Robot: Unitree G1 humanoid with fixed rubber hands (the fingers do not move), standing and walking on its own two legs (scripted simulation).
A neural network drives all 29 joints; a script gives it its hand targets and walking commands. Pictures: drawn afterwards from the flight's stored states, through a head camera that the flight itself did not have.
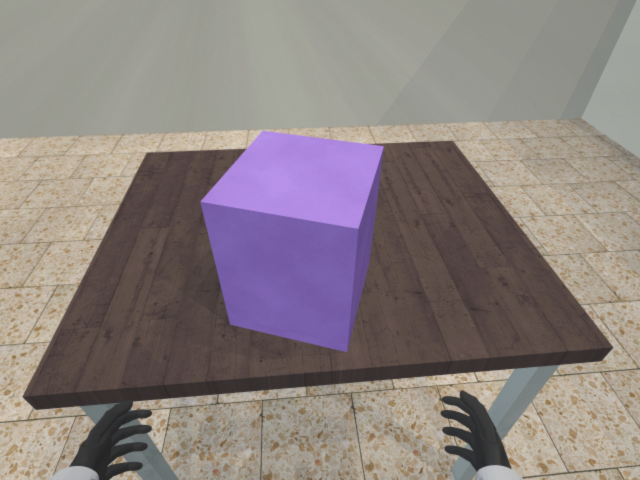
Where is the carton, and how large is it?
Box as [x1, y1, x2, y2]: [200, 131, 383, 351]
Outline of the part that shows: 262,131 200,201 230,324 346,351 369,261 383,146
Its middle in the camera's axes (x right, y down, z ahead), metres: -0.03 -0.01 +0.62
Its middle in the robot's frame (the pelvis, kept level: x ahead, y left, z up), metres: +0.46 +0.07 +0.07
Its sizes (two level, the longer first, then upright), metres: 0.210 0.200 0.250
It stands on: a table, 0.72 m high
